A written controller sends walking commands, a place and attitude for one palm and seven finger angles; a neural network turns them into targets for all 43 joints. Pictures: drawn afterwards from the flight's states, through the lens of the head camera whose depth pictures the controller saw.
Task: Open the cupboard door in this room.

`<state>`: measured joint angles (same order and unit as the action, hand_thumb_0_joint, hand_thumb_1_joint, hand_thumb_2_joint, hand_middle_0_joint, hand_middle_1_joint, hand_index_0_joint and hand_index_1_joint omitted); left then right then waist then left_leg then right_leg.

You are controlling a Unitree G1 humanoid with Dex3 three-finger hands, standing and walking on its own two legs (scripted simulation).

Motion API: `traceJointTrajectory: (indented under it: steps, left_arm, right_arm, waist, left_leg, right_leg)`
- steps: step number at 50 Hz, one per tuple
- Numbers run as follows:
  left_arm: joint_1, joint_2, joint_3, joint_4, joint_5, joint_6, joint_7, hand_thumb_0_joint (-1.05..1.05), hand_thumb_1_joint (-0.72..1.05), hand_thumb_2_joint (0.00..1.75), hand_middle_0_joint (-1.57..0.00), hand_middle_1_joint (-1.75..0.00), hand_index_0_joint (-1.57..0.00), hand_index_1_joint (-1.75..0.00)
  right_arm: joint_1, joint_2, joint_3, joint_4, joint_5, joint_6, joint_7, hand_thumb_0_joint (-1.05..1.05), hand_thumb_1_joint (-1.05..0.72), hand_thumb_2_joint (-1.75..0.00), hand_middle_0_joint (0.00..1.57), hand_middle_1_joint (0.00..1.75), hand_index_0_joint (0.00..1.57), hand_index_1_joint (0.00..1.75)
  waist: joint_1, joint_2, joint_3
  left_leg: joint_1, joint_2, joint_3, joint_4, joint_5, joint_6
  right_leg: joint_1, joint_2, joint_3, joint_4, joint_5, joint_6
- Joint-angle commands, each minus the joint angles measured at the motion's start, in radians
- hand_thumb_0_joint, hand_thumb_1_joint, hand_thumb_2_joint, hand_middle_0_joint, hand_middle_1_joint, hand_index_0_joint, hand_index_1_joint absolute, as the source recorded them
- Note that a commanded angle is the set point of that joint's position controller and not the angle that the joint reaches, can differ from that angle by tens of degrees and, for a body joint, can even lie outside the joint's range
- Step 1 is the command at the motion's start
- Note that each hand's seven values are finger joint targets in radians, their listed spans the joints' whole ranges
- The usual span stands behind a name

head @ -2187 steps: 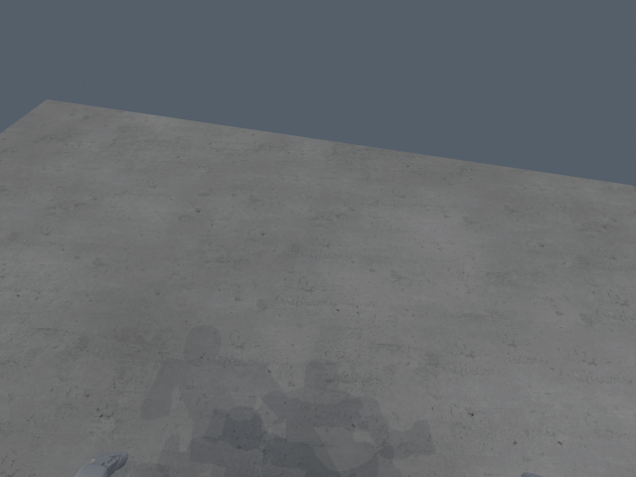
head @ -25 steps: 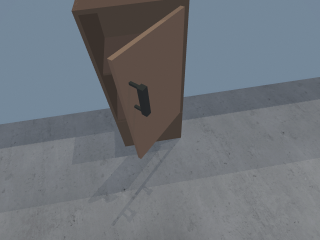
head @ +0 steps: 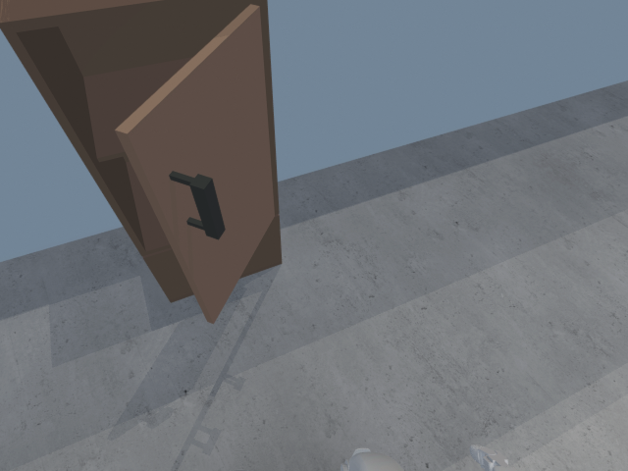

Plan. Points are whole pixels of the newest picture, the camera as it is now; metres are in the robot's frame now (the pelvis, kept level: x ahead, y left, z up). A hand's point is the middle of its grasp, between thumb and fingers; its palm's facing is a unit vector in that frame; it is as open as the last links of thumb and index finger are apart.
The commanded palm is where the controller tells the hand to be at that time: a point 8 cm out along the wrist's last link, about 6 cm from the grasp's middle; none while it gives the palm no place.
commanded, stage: walk to a spot facing it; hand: left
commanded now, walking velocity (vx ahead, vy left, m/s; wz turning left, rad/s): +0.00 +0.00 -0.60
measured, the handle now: (197, 205) +0.48 +0.24 -0.01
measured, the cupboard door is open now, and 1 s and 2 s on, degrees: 45 45 45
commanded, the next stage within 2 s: none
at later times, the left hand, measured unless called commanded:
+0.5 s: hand (228, 429) +0.18 +0.14 -0.17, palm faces -0.32 -0.93 -0.20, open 7.4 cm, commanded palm none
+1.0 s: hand (278, 413) +0.21 +0.07 -0.16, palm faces -0.54 -0.81 -0.22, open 7.4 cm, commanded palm none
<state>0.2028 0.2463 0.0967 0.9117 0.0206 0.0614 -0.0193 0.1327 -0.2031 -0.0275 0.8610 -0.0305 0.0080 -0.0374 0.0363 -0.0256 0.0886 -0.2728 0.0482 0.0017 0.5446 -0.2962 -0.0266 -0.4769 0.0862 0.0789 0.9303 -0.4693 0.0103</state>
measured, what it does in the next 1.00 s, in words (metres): steps on the spot, turning right: right foot, then left foot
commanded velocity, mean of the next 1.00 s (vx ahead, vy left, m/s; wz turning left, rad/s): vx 0.11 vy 0.00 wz -0.60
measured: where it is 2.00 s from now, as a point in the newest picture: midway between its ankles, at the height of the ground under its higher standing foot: (437, 437)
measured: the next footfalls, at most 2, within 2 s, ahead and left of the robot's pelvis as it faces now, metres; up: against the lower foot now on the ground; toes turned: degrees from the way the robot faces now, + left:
right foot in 0.20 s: +0.05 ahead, -0.15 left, +0.00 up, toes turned -10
left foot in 0.46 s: +0.12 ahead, +0.09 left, +0.00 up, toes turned -14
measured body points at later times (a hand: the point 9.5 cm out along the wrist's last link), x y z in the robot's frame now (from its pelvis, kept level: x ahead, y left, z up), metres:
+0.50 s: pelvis +0.02 -0.01 -0.01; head +0.07 -0.01 +0.44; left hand +0.20 +0.19 -0.16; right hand -0.01 -0.28 -0.14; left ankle +0.08 +0.10 -0.74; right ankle +0.01 -0.14 -0.72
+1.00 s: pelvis +0.06 -0.06 +0.01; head +0.09 -0.09 +0.46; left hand +0.24 +0.12 -0.14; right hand -0.03 -0.32 -0.13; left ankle +0.16 +0.03 -0.69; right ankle -0.02 -0.14 -0.73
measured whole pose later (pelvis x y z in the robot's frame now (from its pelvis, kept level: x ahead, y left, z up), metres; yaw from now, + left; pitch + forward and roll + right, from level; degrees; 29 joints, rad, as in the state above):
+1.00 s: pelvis +0.06 -0.06 +0.01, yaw -36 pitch +1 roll +1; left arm 0.27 0.19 0.06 0.94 0.02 0.00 -0.02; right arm 0.20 -0.24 -0.08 0.90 -0.02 0.03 0.02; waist 0.01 0.00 0.07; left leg -0.46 0.07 0.06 0.87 -0.37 -0.06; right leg -0.20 0.02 0.04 0.47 -0.28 -0.04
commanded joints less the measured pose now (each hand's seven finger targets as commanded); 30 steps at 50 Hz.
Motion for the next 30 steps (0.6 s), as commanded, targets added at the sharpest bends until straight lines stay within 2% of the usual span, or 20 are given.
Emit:
traceJointTrajectory:
  steps: [1,3,5,7,8,9,10,11,12,15,19,20,21,22,23,24,25,27,28,30]
  left_arm:
    - [-0.042,0.053,0.01,-0.105,-0.004,-0.029,-0.018,0.0,0.9,0.9,-0.2,-0.3,-0.2,-0.3]
    - [-0.063,0.045,-0.001,-0.114,-0.001,-0.031,-0.022,0.0,0.9,0.9,-0.2,-0.3,-0.2,-0.3]
    - [-0.082,0.044,-0.005,-0.109,-0.005,-0.034,-0.025,0.0,0.9,0.9,-0.2,-0.3,-0.2,-0.3]
    - [-0.011,0.07,0.002,-0.082,-0.007,-0.038,-0.024,0.0,0.9,0.9,-0.2,-0.3,-0.2,-0.3]
    - [0.062,0.116,0.012,-0.063,-0.003,-0.045,-0.018,0.0,0.9,0.9,-0.2,-0.3,-0.2,-0.3]
    - [0.123,0.243,0.038,-0.045,0.008,-0.054,0.001,0.0,0.9,0.9,-0.2,-0.3,-0.2,-0.3]
    - [0.176,0.282,0.039,-0.029,-0.009,-0.051,0.015,0.0,0.9,0.9,-0.2,-0.3,-0.2,-0.3]
    - [0.12,0.248,0.033,-0.042,-0.004,-0.043,0.024,0.0,0.9,0.9,-0.2,-0.3,-0.2,-0.3]
    - [0.044,0.225,0.032,-0.059,0.0,-0.033,0.03,0.0,0.9,0.9,-0.2,-0.3,-0.2,-0.3]
    - [-0.053,0.181,0.02,-0.092,0.009,-0.031,0.037,0.0,0.9,0.9,-0.2,-0.3,-0.2,-0.3]
    - [-0.065,0.185,0.023,-0.092,0.007,-0.029,0.029,0.0,0.9,0.9,-0.2,-0.3,-0.2,-0.3]
    - [-0.079,0.176,0.021,-0.093,0.002,-0.026,0.027,0.0,0.9,0.9,-0.2,-0.3,-0.2,-0.3]
    - [-0.106,0.154,0.017,-0.105,-0.004,-0.023,0.024,0.0,0.9,0.9,-0.2,-0.3,-0.2,-0.3]
    - [-0.101,0.091,0.004,-0.128,-0.012,-0.016,0.017,0.0,0.9,0.9,-0.2,-0.3,-0.2,-0.3]
    - [-0.09,0.063,-0.007,-0.146,-0.013,-0.02,0.008,0.0,0.9,0.9,-0.2,-0.3,-0.2,-0.3]
    - [-0.101,0.092,0.004,-0.148,-0.001,-0.025,-0.001,0.0,0.9,0.9,-0.2,-0.3,-0.2,-0.3]
    - [-0.116,0.092,0.014,-0.126,0.011,-0.026,-0.008,0.0,0.9,0.9,-0.2,-0.3,-0.2,-0.3]
    - [-0.101,0.061,0.01,-0.111,0.005,-0.024,-0.022,0.0,0.9,0.9,-0.2,-0.3,-0.2,-0.3]
    - [-0.096,0.048,0.004,-0.109,0.002,-0.022,-0.024,0.0,0.9,0.9,-0.2,-0.3,-0.2,-0.3]
    - [-0.126,0.026,-0.008,-0.118,-0.001,-0.026,-0.024,0.0,0.9,0.9,-0.2,-0.3,-0.2,-0.3]
  right_arm:
    - [0.063,-0.182,-0.04,-0.058,-0.012,-0.011,-0.02,0.0,-0.9,-0.9,0.2,0.3,0.2,0.3]
    - [0.113,-0.197,-0.047,-0.045,-0.013,-0.007,-0.018,0.0,-0.9,-0.9,0.2,0.3,0.2,0.3]
    - [0.146,-0.217,-0.057,-0.028,-0.008,-0.002,-0.013,0.0,-0.9,-0.9,0.2,0.3,0.2,0.3]
    - [0.128,-0.23,-0.061,-0.032,0.0,0.005,-0.006,0.0,-0.9,-0.9,0.2,0.3,0.2,0.3]
    - [0.119,-0.215,-0.063,-0.041,0.008,0.006,0.002,0.0,-0.9,-0.9,0.2,0.3,0.2,0.3]
    - [0.109,-0.131,-0.046,-0.075,0.02,0.007,0.009,0.0,-0.9,-0.9,0.2,0.3,0.2,0.3]
    - [0.044,-0.146,-0.044,-0.097,0.024,0.015,0.003,0.0,-0.9,-0.9,0.2,0.3,0.2,0.3]
    - [0.037,-0.145,-0.047,-0.082,0.026,0.018,0.0,0.0,-0.9,-0.9,0.2,0.3,0.2,0.3]
    - [0.041,-0.143,-0.05,-0.07,0.024,0.022,0.001,0.0,-0.9,-0.9,0.2,0.3,0.2,0.3]
    - [0.084,-0.107,-0.04,-0.032,0.021,0.02,0.009,0.0,-0.9,-0.9,0.2,0.3,0.2,0.3]
    - [0.158,-0.086,-0.037,-0.008,0.024,0.01,0.008,0.0,-0.9,-0.9,0.2,0.3,0.2,0.3]
    - [0.185,-0.09,-0.038,0.001,0.023,0.006,0.005,0.0,-0.9,-0.9,0.2,0.3,0.2,0.3]
    - [0.243,-0.111,-0.04,0.014,0.022,-0.002,0.0,0.0,-0.9,-0.9,0.2,0.3,0.2,0.3]
    - [0.27,-0.19,-0.053,0.017,0.008,-0.012,-0.005,0.0,-0.9,-0.9,0.2,0.3,0.2,0.3]
    - [0.267,-0.265,-0.066,-0.008,-0.002,-0.015,-0.009,0.0,-0.9,-0.9,0.2,0.3,0.2,0.3]
    - [0.239,-0.269,-0.062,-0.025,-0.008,-0.017,-0.008,0.0,-0.9,-0.9,0.2,0.3,0.2,0.3]
    - [0.192,-0.236,-0.055,-0.027,-0.012,-0.022,-0.008,0.0,-0.9,-0.9,0.2,0.3,0.2,0.3]
    - [0.136,-0.197,-0.041,-0.04,-0.01,-0.024,-0.01,0.0,-0.9,-0.9,0.2,0.3,0.2,0.3]
    - [0.126,-0.188,-0.039,-0.039,-0.009,-0.023,-0.011,0.0,-0.9,-0.9,0.2,0.3,0.2,0.3]
    - [0.19,-0.182,-0.045,-0.015,-0.011,-0.021,-0.01,0.0,-0.9,-0.9,0.2,0.3,0.2,0.3]
  waist:
    - [-0.029,0.226,-0.096]
    - [-0.058,0.24,-0.123]
    - [-0.07,0.256,-0.123]
    - [-0.024,0.212,-0.137]
    - [0.014,0.119,-0.158]
    - [0.039,-0.231,-0.181]
    - [0.086,-0.256,-0.18]
    - [0.053,-0.204,-0.151]
    - [0.025,-0.26,-0.126]
    - [-0.029,-0.136,-0.122]
    - [-0.053,-0.121,-0.125]
    - [-0.068,-0.113,-0.118]
    - [-0.103,-0.076,-0.126]
    - [-0.108,0.162,-0.114]
    - [-0.101,0.359,-0.108]
    - [-0.097,0.245,-0.095]
    - [-0.066,0.197,-0.069]
    - [-0.037,0.205,-0.054]
    - [-0.035,0.222,-0.063]
    - [-0.069,0.216,-0.114]
  left_leg:
    - [0.144,0.254,-0.057,-0.154,0.558,0.155]
    - [0.192,0.24,0.006,-0.108,0.615,0.131]
    - [0.169,0.248,0.017,-0.082,0.595,0.119]
    - [0.085,0.236,0.051,0.004,0.461,0.074]
    - [-0.015,0.192,0.096,0.135,0.336,0.03]
    - [-0.273,0.05,0.199,0.396,-0.112,-0.036]
    - [-0.312,0.021,0.062,0.553,-0.392,-0.035]
    - [-0.32,0.038,0.002,0.61,-0.327,-0.023]
    - [-0.32,0.051,-0.006,0.619,-0.285,-0.025]
    - [-0.187,0.035,0.027,0.458,-0.2,-0.031]
    - [-0.051,-0.016,0.055,0.169,-0.099,-0.027]
    - [0.011,-0.024,0.055,0.078,-0.039,-0.022]
    - [0.12,0.003,0.027,-0.062,0.009,-0.012]
    - [0.192,0.186,-0.206,-0.227,-0.075,0.054]
    - [0.159,0.422,-0.443,-0.336,-0.076,0.16]
    - [0.041,0.463,-0.457,-0.351,-0.124,0.221]
    - [0.019,0.397,-0.372,-0.327,-0.022,0.2]
    - [0.051,0.303,-0.143,-0.258,0.2,0.152]
    - [0.075,0.279,-0.053,-0.227,0.299,0.134]
    - [0.166,0.267,0.026,-0.161,0.5,0.129]
  right_leg:
    - [-0.088,-0.094,-0.078,0.123,-0.018,0.031]
    - [-0.009,-0.079,-0.145,-0.053,-0.004,0.025]
    - [0.082,-0.065,-0.17,-0.175,0.033,0.008]
    - [0.258,-0.057,-0.179,-0.356,0.203,-0.01]
    - [0.415,-0.098,-0.122,-0.468,0.356,-0.032]
    - [0.576,-0.375,0.273,-0.562,0.617,-0.138]
    - [0.5,-0.487,0.389,-0.574,0.732,-0.244]
    - [0.424,-0.42,0.351,-0.576,0.531,-0.254]
    - [0.359,-0.377,0.337,-0.58,0.42,-0.243]
    - [0.245,-0.306,0.234,-0.553,0.454,-0.208]
    - [0.193,-0.257,0.252,-0.528,0.414,-0.18]
    - [0.152,-0.236,0.25,-0.513,0.374,-0.155]
    - [0.061,-0.202,0.223,-0.468,0.287,-0.114]
    - [-0.087,-0.077,0.125,-0.306,0.099,-0.055]
    - [-0.142,-0.009,-0.044,-0.051,-0.117,0.0]
    - [-0.096,-0.064,-0.012,0.113,-0.115,-0.001]
    - [-0.102,-0.076,-0.025,0.204,-0.063,0.008]
    - [-0.106,-0.11,-0.064,0.202,0.011,0.027]
    - [-0.093,-0.116,-0.091,0.157,0.019,0.032]
    - [-0.034,-0.107,-0.135,-0.005,0.005,0.03]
